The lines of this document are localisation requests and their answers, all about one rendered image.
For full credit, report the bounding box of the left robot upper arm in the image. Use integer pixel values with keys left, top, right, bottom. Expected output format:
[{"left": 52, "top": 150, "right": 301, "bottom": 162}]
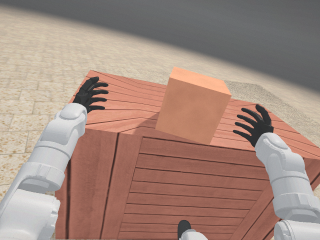
[{"left": 0, "top": 188, "right": 61, "bottom": 240}]

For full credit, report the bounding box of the pedestal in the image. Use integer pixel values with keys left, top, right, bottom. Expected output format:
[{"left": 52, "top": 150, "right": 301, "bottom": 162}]
[{"left": 55, "top": 70, "right": 320, "bottom": 240}]

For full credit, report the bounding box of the right robot foot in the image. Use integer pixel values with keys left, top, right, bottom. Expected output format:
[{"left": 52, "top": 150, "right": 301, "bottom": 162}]
[{"left": 177, "top": 220, "right": 191, "bottom": 240}]

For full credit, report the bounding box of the right robot upper arm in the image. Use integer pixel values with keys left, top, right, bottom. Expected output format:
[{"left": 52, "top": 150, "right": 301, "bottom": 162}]
[{"left": 274, "top": 219, "right": 320, "bottom": 240}]

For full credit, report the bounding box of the carton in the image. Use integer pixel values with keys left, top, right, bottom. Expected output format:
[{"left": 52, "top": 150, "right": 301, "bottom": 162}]
[{"left": 155, "top": 66, "right": 232, "bottom": 145}]

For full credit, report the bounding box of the robot left hand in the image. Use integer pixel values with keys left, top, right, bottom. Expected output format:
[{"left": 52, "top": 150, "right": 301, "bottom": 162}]
[{"left": 72, "top": 76, "right": 109, "bottom": 114}]

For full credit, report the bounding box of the robot left forearm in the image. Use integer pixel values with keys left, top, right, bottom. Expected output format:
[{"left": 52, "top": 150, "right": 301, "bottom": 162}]
[{"left": 0, "top": 103, "right": 88, "bottom": 218}]

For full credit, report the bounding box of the robot right hand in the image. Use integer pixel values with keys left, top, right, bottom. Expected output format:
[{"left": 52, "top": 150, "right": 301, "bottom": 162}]
[{"left": 233, "top": 104, "right": 274, "bottom": 148}]

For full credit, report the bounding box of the robot right shin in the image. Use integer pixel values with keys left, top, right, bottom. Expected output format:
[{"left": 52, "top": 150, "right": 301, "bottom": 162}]
[{"left": 182, "top": 229, "right": 196, "bottom": 236}]

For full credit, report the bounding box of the robot right forearm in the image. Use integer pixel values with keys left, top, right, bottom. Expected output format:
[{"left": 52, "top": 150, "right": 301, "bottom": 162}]
[{"left": 254, "top": 132, "right": 320, "bottom": 224}]

